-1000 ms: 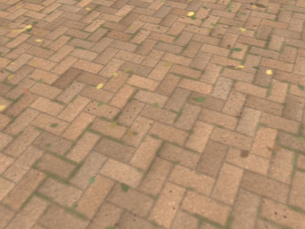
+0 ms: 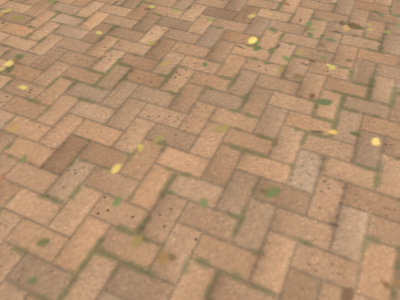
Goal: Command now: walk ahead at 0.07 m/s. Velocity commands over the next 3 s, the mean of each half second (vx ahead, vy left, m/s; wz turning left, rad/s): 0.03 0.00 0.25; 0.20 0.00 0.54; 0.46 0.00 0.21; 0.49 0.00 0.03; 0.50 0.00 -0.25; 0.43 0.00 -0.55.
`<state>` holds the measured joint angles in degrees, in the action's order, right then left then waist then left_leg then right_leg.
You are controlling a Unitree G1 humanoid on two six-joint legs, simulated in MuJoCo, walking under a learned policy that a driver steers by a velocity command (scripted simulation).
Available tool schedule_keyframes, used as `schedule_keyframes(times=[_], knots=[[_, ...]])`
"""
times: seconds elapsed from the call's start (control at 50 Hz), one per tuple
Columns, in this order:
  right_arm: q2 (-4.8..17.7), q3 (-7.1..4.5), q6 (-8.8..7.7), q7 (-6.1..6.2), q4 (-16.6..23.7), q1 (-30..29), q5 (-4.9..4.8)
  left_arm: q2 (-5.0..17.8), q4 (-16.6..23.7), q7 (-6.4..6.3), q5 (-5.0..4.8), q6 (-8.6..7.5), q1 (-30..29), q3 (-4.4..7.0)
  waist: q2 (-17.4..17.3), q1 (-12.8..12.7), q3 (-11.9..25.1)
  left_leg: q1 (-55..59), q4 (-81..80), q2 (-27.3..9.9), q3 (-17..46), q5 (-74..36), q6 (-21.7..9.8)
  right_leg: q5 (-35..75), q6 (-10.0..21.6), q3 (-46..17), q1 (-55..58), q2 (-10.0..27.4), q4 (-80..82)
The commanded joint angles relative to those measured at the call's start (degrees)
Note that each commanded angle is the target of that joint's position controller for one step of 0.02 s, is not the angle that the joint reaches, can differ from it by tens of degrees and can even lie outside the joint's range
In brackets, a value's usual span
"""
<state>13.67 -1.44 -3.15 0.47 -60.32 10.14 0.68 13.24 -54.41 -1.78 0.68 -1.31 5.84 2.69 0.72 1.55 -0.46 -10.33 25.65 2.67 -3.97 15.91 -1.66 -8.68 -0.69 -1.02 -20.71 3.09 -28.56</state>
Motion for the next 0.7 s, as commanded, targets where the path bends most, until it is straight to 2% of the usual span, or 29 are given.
schedule_keyframes(times=[0.02,0.04,0.06,0.1,0.12,0.18,0.22,0.24,0.26,0.28,0.3,0.32,0.34,0.38,0.4,0.44,0.46,0.48,0.5,0.52,0.54,0.56,0.58,0.6,0.62,0.64,0.66,0.7], knots=[[4.1,-0.32,0.86,0.98,0.4,6.3,0.14,6.1,1.1,0.41,-0.42,0.09,-0.1,1.23,7.6,1.6,4.2,-4.3,-2.5,-3.4,2.3,1.0,0.6,11.4,7.6,-8.0,10.8,6.4,4.9],[5.6,-0.69,1.6,1.3,0.6,4.1,-0.2,5.8,1.3,0.72,-0.41,0.04,-1.4,1.08,5.4,0.9,3.0,-3.9,-2.3,-3.6,2.2,-0.3,0.6,9.3,5.9,-6.1,9.2,4.4,4.8],[6.3,-0.85,2.18,1.53,0.5,3.4,-0.37,6.2,1.2,0.95,-0.24,-0.2,-1.5,1.09,4.3,0.4,2.6,-3.6,-2.1,-3.8,2.5,-1.7,0.3,10.3,5.0,-4.8,9.0,3.2,4.1],[6.0,-0.72,2.69,1.56,0.1,3.9,-0.2,6.8,0.2,0.95,-0.54,-0.71,-0.6,1.3,3.4,0.4,3.5,-2.5,-2.1,-4.6,3.0,-4.6,0.2,14.2,4.8,-3.9,10.2,2.4,3.0],[5.7,-0.62,2.64,1.45,0.1,3.6,-0.41,6.5,-0.2,0.79,-0.55,-0.8,-0.2,1.28,2.7,0.0,4.1,-2.8,-1.9,-4.9,3.6,-6.9,0.1,16.6,4.8,-3.1,12.0,2.2,2.0],[8.1,-1.36,2.61,1.56,2.7,-0.6,-1.25,9.8,0.0,-0.66,-0.68,-0.36,0.8,2.59,1.5,-1.6,5.9,-6.3,2.9,-4.3,4.2,-13.0,-0.1,23.6,6.5,-2.8,16.6,3.6,-0.5],[7.1,-1.53,3.1,1.72,4.1,-1.4,-1.42,10.9,-0.5,-1.69,-0.64,0.37,4.0,3.34,3.2,-2.5,7.6,-10.2,9.4,-3.2,3.8,-10.0,0.6,27.5,9.8,-5.9,19.5,7.9,0.1],[6.3,-1.57,3.48,1.79,4.7,-1.7,-1.36,11.2,-0.8,-2.13,-0.55,0.74,5.9,3.55,4.9,-3.1,8.3,-12.5,14.1,-2.3,3.1,-4.4,1.4,29.3,12.2,-9.1,20.5,11.8,2.0],[5.7,-1.73,4.03,1.81,5.2,-1.7,-1.32,11.3,-0.5,-2.56,-0.46,0.96,6.1,3.6,8.3,-3.4,8.2,-15.1,21.7,-1.1,2.0,10.4,2.2,31.3,15.5,-12.9,20.4,16.6,4.5],[6.5,-2.29,4.69,1.79,5.9,-2.7,-1.44,11.6,0.3,-2.96,0.08,0.76,6.3,3.6,9.8,-4.9,8.0,-18.6,35.3,-1.9,3.7,23.6,3.1,32.3,19.1,-16.7,19.5,21.6,7.2],[7.0,-2.85,5.27,1.71,6.2,-2.3,-1.86,11.8,1.4,-3.2,0.19,0.44,4.0,3.47,6.9,-3.7,7.2,-19.4,41.8,-4.0,6.2,24.5,3.4,29.0,19.5,-15.6,16.5,22.2,8.7],[6.5,-2.99,5.84,1.7,6.3,-0.9,-2.4,11.7,2.7,-3.36,-0.28,0.21,-1.1,3.44,5.7,-0.9,5.4,-17.9,38.9,-6.5,7.8,21.5,3.1,21.8,16.5,-11.5,12.3,20.0,9.6],[5.9,-2.96,6.23,1.73,6.2,0.0,-2.36,11.4,3.5,-3.33,-0.65,0.13,-4.9,3.44,5.5,0.5,4.0,-15.5,32.9,-7.3,6.8,18.4,3.0,16.0,13.5,-7.5,8.9,17.3,10.5],[5.5,-3.0,6.38,1.41,6.3,0.9,-1.69,11.9,3.5,-3.14,-0.56,0.68,-6.7,3.64,6.6,0.9,4.3,-8.7,24.8,-6.3,3.3,12.1,3.1,14.9,11.3,-1.8,5.1,14.4,10.2],[5.9,-3.27,6.36,0.97,6.4,1.9,-1.65,12.1,3.2,-3.04,-0.75,1.02,-6.5,3.75,7.4,1.1,5.1,-6.1,20.8,-5.4,1.9,8.9,2.9,14.6,11.0,-0.2,5.2,13.8,9.3],[6.7,-4.01,6.43,0.02,5.7,5.7,-1.55,11.9,2.9,-2.82,-1.9,1.69,-6.6,3.67,6.6,3.0,6.3,0.5,9.4,-3.1,-1.6,-1.2,1.3,9.0,8.6,3.0,4.5,12.9,4.7],[7.5,-4.61,6.51,-0.4,5.5,6.8,-1.33,10.1,2.0,-2.58,-2.41,2.13,-4.6,3.41,3.0,3.0,5.1,3.6,3.2,-2.2,0.1,-3.2,-0.9,-0.1,5.3,5.8,1.5,10.7,-1.7],[12.4,-5.8,6.4,0.1,6.9,6.0,-0.95,7.0,1.5,-1.96,-1.11,2.72,-1.2,2.78,-11.8,1.1,1.3,6.8,-5.3,-11.7,16.0,-13.1,-6.0,-16.7,-0.4,11.6,-10.6,4.2,-15.9],[18.1,-5.95,5.33,0.26,10.2,5.1,0.55,5.9,5.4,-2.07,0.8,2.49,-6.0,2.35,-19.4,0.9,0.9,3.5,-8.7,-24.0,35.6,-27.0,-16.1,-32.1,-3.4,6.0,-20.1,-3.5,-30.0],[18.1,-5.95,3.68,-0.26,10.5,5.6,2.76,7.2,7.7,-2.26,0.08,2.32,-10.4,2.8,-14.0,2.6,3.0,-0.6,-11.9,-24.7,38.3,-15.7,-19.6,-30.9,-2.1,-1.4,-19.3,-3.3,-37.1],[17.0,-5.88,2.44,-0.05,11.4,2.0,1.79,9.5,7.3,-2.43,-1.04,2.17,-9.7,3.54,-10.5,0.3,0.8,-1.2,-12.3,-21.0,33.2,-7.5,-16.1,-24.4,-0.8,-3.2,-20.0,-2.0,-38.2],[15.3,-5.66,2.07,0.46,12.5,-2.1,0.13,11.1,5.9,-2.75,-0.99,2.08,-7.4,4.22,-8.1,-1.5,-0.3,-1.3,-11.3,-17.9,28.6,-3.6,-11.8,-18.4,-0.4,-3.4,-20.3,-1.0,-37.1],[12.9,-4.99,2.06,0.82,13.3,-4.2,-0.9,11.8,4.8,-3.15,-0.55,2.09,-6.1,4.57,-7.6,-1.9,-0.2,-1.5,-10.5,-16.1,26.1,-4.6,-9.5,-15.2,-0.7,-3.5,-19.1,-0.6,-36.3],[11.7,-4.59,2.1,1.13,13.6,-3.9,-1.11,11.5,4.6,-3.06,-0.22,1.88,-5.3,4.67,-7.4,-2.1,0.8,-1.5,-10.0,-14.8,24.6,-7.5,-9.1,-12.7,-1.0,-3.4,-17.4,-1.2,-36.6],[10.9,-4.36,2.14,1.38,13.4,-2.2,-1.02,10.6,4.6,-2.87,-0.3,1.55,-4.9,4.62,-7.0,-1.9,2.0,-0.3,-9.6,-14.2,23.8,-10.3,-9.2,-11.0,-1.3,-3.3,-16.4,-1.8,-36.4],[10.2,-4.29,2.07,1.56,12.9,0.3,-1.28,9.7,4.6,-2.47,-0.52,1.08,-4.2,4.48,-6.3,-1.6,3.8,2.3,-10.3,-13.5,23.6,-5.7,-9.5,-8.8,-1.3,-3.4,-16.4,-1.8,-34.0],[9.9,-4.3,1.92,1.71,12.4,2.1,-1.65,9.1,4.9,-2.09,-0.82,0.59,-4.8,4.34,-6.6,-0.8,4.0,4.6,-11.7,-13.1,24.8,2.1,-9.7,-6.9,-1.4,-3.5,-17.4,-1.7,-30.4],[10.9,-4.58,1.58,2.04,12.1,4.0,-1.91,9.1,6.2,-1.33,-1.13,-0.46,-7.8,4.26,-8.3,0.6,2.3,7.6,-14.8,-13.9,28.7,11.6,-10.3,-5.1,-1.8,-4.0,-19.5,-1.7,-23.1]])
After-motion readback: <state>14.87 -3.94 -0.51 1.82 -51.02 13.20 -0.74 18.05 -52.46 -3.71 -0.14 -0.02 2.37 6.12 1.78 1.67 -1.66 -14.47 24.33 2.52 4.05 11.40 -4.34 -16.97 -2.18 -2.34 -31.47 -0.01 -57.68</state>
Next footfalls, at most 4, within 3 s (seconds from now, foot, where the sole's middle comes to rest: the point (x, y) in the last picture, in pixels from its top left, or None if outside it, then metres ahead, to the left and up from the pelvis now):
0.48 left None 0.02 0.13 -0.77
1.02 right None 0.19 -0.04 -0.77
1.44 left None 0.30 0.34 -0.77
1.96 right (122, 250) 0.69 0.31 -0.77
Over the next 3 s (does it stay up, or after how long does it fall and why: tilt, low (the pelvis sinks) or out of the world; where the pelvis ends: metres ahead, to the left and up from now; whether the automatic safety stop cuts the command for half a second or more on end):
stays up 0.97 0.53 -0.02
